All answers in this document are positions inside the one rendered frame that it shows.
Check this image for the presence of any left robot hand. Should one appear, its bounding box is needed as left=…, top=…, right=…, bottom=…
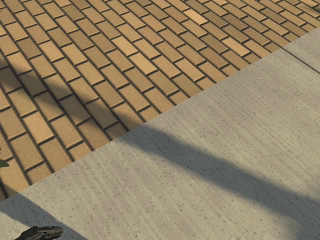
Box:
left=15, top=226, right=63, bottom=240

